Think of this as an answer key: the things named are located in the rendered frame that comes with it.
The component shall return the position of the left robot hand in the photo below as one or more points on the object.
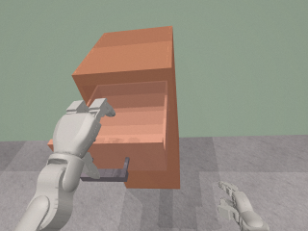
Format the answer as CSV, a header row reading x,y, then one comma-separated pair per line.
x,y
76,131

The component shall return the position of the right robot hand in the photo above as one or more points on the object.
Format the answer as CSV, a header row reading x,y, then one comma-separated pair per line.
x,y
232,209

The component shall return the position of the robot left forearm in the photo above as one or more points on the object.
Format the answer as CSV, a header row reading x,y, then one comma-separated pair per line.
x,y
51,207

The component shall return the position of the handle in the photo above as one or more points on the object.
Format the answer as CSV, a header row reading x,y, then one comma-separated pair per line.
x,y
110,174

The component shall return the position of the drawer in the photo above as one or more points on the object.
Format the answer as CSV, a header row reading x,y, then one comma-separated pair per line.
x,y
139,129

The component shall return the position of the cabinet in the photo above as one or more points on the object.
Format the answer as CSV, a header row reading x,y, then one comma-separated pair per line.
x,y
135,56

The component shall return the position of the robot right forearm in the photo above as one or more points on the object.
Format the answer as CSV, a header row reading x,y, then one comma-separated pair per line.
x,y
251,221

